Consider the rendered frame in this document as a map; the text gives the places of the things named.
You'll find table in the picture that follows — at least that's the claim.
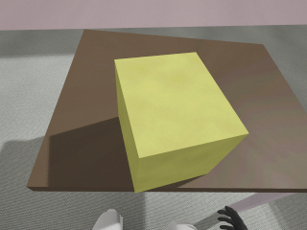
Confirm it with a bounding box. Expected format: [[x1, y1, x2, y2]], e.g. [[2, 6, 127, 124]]
[[26, 29, 307, 213]]

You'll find right robot thigh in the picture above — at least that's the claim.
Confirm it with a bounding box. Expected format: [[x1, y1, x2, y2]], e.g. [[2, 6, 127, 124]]
[[163, 220, 197, 230]]

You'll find robot thigh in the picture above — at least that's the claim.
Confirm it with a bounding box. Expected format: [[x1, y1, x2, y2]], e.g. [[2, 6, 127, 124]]
[[163, 220, 197, 230], [92, 211, 123, 230]]

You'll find carton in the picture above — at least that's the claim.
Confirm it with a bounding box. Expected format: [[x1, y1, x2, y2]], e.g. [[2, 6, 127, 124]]
[[114, 52, 248, 194]]

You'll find robot right hand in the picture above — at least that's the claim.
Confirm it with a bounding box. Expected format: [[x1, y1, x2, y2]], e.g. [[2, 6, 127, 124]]
[[217, 205, 248, 230]]

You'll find left robot thigh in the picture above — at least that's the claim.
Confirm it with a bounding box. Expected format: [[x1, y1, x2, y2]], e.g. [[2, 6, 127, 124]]
[[92, 211, 123, 230]]

